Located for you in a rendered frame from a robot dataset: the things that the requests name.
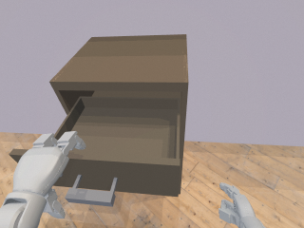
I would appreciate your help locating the drawer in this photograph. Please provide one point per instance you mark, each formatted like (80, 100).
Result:
(134, 139)

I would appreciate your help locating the robot left hand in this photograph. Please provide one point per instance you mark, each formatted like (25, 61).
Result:
(42, 165)

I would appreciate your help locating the robot left forearm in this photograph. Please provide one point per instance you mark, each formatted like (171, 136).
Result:
(22, 209)

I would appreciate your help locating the cabinet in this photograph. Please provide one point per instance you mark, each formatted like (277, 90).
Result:
(137, 66)

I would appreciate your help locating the handle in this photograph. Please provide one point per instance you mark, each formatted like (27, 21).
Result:
(92, 197)

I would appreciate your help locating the robot right hand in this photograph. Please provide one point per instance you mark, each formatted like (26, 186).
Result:
(233, 212)

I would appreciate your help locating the robot right forearm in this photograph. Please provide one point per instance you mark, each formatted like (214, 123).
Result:
(250, 222)

